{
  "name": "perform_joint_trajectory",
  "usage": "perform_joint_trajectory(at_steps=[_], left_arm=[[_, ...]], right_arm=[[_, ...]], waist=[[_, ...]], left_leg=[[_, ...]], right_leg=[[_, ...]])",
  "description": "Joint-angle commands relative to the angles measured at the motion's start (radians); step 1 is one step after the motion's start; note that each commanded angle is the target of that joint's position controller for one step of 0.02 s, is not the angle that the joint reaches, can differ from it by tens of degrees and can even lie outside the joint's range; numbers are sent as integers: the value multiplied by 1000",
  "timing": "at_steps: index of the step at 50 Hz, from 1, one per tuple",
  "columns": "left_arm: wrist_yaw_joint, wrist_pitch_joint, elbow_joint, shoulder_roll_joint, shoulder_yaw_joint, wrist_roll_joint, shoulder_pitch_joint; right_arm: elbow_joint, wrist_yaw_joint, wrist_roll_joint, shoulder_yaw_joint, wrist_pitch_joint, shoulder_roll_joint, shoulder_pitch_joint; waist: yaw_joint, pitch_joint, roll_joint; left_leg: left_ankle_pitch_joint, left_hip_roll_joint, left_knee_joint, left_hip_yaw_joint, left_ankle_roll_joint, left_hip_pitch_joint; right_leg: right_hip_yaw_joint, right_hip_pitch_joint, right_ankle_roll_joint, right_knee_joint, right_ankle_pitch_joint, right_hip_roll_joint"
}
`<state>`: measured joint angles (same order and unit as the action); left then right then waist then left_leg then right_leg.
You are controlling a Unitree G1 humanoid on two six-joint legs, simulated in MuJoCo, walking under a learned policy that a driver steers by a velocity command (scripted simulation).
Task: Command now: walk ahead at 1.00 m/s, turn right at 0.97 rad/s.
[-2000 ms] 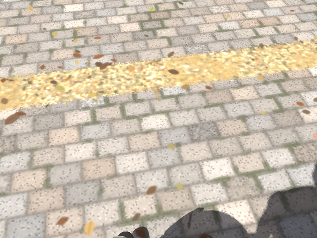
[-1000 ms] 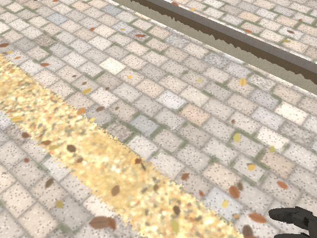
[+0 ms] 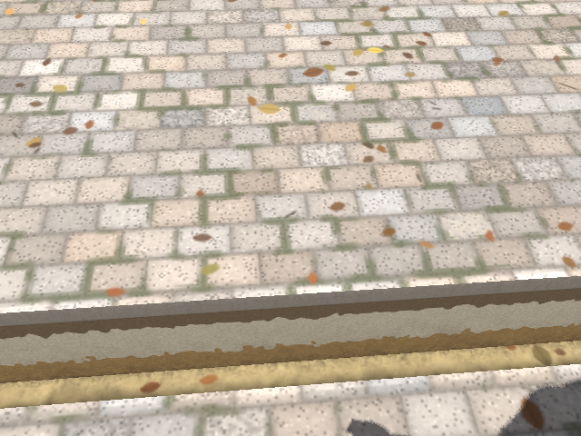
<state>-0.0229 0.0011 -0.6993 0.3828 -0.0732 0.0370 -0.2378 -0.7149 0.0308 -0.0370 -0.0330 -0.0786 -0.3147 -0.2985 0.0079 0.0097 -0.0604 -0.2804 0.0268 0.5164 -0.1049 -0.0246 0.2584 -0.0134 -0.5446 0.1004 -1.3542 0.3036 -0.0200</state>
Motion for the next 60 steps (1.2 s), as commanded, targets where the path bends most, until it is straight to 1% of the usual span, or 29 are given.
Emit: perform_joint_trajectory(at_steps=[1,9,13,14,15,16,18,22,24,25,27,28,30,31,32,35,36,39,41,42,43,44,46,48,52,54,57,59,60], left_arm=[[-19,-17,152,-58,31,4,76],[-76,-28,229,-48,50,-9,289],[-65,-10,83,63,-20,-19,-121],[-37,-6,24,103,-49,-24,-274],[-10,-19,40,190,-72,-40,-149],[-11,-29,96,236,-80,-25,-122],[8,-9,42,163,-72,-37,-131],[16,50,35,54,-19,-18,44],[2,73,2,84,-30,-6,58],[-9,88,-35,88,-33,-7,7],[7,108,-105,89,-35,-8,-202],[18,110,-122,77,-28,-4,-238],[33,135,-180,115,-43,22,-318],[33,146,-188,117,-38,39,-351],[39,148,-160,123,-37,40,-246],[56,130,-128,128,-17,-18,-169],[50,122,-113,86,1,-31,-114],[69,98,-108,63,23,-9,-205],[79,56,-104,85,34,-47,-332],[64,68,-43,74,57,-86,-252],[53,90,33,79,44,-57,-86],[52,87,85,52,55,-56,-22],[29,96,102,-9,80,-52,10],[41,59,110,30,59,-4,9],[45,35,269,-74,96,12,62],[52,40,215,-100,94,-7,41],[72,32,204,-63,77,-16,-18],[63,30,149,-40,54,-19,-65],[68,34,170,1,41,-13,-61]], right_arm=[[-3,-9,16,-8,-31,-44,-91],[-91,-11,8,-22,-40,-130,-159],[-51,9,14,-65,15,-267,-109],[-47,5,4,-66,24,-236,-90],[30,-23,9,-33,22,-82,-106],[147,-28,23,-36,-1,-140,-9],[137,-31,14,-24,-39,-143,39],[67,0,-26,-21,37,-105,-34],[44,-26,-24,20,43,27,-76],[12,-31,-15,11,46,19,-142],[123,-37,25,-48,35,-127,219],[138,-54,43,-51,24,-117,264],[146,-54,57,-64,31,-111,351],[144,-56,43,-79,37,-130,343],[152,-55,42,-71,48,-136,320],[172,-131,21,-23,51,-40,345],[118,-149,29,-34,66,-43,301],[56,-128,-31,-18,63,-38,266],[-27,-83,-61,-44,63,-102,21],[-63,-72,-54,-91,86,-223,-265],[-64,-46,33,-110,74,-248,-262],[-47,-21,56,-117,50,-280,-242],[-48,39,24,-111,55,-215,-139],[-41,47,5,-68,45,-100,-76],[41,36,1,-72,38,-116,193],[50,1,-5,-87,21,-101,147],[69,-4,14,-104,34,-116,147],[52,-30,39,-105,69,-82,89],[62,-37,48,-99,79,-33,24]], waist=[[-8,16,146],[-15,129,111],[-233,-111,177],[-287,-186,123],[-133,-177,-184],[-150,-311,-137],[-79,-84,84],[77,14,124],[66,-96,53],[76,-103,4],[-102,47,5],[-110,143,86],[-165,169,-46],[-173,175,14],[-112,163,-13],[-65,145,212],[-50,205,168],[-55,174,22],[38,-60,30],[235,-264,120],[225,-411,203],[183,-445,31],[110,-295,-23],[41,-133,11],[-145,-35,36],[-95,-165,108],[-109,-190,134],[-105,-176,62],[-94,-160,-76]], left_leg=[[245,270,-265,213,102,-156],[783,192,-319,-168,45,-176],[1278,264,276,-158,60,-188],[946,206,652,-145,42,-26],[-113,-3,1043,-136,-4,357],[-172,-90,1188,89,-31,622],[-45,43,916,204,-21,578],[-229,64,441,131,-36,94],[107,-2,509,3,-23,-142],[247,33,584,57,8,-118],[204,59,504,229,56,470],[283,35,302,293,62,626],[306,15,354,382,61,869],[208,-8,365,398,66,993],[157,6,332,405,61,890],[482,51,186,236,81,429],[444,9,202,158,93,465],[292,-118,155,-54,156,302],[221,-202,121,-72,272,-207],[412,61,211,399,526,-785],[873,225,82,759,575,-816],[1056,213,53,789,529,-725],[1045,198,-29,728,474,-473],[846,153,-138,633,377,-154],[523,-58,-129,387,288,377],[822,-65,-126,400,271,394],[495,-104,-23,438,169,286],[182,-162,152,407,51,289],[-175,-215,401,319,7,362]], right_leg=[[-56,-265,-4,4,-48,100],[187,-56,78,519,-275,10],[142,454,154,609,-7,-120],[6,692,193,686,46,-84],[-396,863,270,812,128,146],[-837,1005,405,975,124,263],[-706,683,348,1018,-141,249],[-352,102,262,1022,-354,93],[-218,26,220,1018,-544,42],[-192,54,187,968,-566,70],[-328,449,172,916,-311,152],[-311,474,173,927,-162,143],[-400,680,196,951,5,240],[-404,794,202,964,-53,257],[-325,713,137,1024,-129,226],[-196,431,115,1327,-10,269],[-85,489,76,1358,-227,227],[113,579,9,1159,-955,158],[148,422,-78,528,-1499,172],[124,-138,-186,-75,-1143,71],[58,-257,-206,-332,79,-118],[-70,-194,-192,-283,39,-76],[-118,-162,-160,-167,-8,21],[-130,-112,-145,-107,19,61],[-39,99,-99,438,18,62],[29,328,-93,460,-221,6],[-28,376,-94,657,-250,9],[-43,570,-125,831,-385,12],[-215,633,-89,898,-448,212]])
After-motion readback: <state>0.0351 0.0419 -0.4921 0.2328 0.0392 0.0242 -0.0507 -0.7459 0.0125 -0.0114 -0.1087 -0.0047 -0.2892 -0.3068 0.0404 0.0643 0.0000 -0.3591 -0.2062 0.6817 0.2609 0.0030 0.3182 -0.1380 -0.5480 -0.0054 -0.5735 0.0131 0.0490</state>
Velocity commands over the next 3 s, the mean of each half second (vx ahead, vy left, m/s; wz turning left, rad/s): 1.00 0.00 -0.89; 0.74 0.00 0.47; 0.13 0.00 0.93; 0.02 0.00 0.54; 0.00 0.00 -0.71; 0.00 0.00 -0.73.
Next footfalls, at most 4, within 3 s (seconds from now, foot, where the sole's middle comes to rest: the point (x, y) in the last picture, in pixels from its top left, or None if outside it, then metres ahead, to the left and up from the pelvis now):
0.28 right None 0.43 -0.09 -0.77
0.80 left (321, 241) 1.03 -0.08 -0.77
1.20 right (402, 195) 1.22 -0.34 -0.77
1.58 left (331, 220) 1.11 -0.12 -0.77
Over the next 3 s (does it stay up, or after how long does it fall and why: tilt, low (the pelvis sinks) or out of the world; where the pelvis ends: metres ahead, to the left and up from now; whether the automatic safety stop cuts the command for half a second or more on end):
stays up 1.13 -0.26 0.01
